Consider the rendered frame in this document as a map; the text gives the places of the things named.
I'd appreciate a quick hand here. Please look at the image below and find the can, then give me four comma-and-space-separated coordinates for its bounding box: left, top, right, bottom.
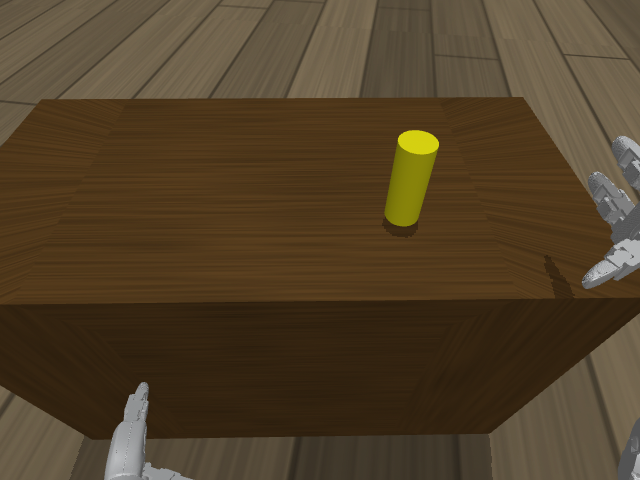
384, 130, 439, 226

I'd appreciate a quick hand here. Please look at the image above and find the right robot hand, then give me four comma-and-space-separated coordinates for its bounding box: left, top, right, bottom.
582, 136, 640, 289

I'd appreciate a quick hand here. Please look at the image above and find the left robot hand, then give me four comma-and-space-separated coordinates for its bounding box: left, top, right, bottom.
104, 382, 193, 480

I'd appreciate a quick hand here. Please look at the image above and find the right robot arm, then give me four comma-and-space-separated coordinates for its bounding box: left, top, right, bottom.
618, 418, 640, 480

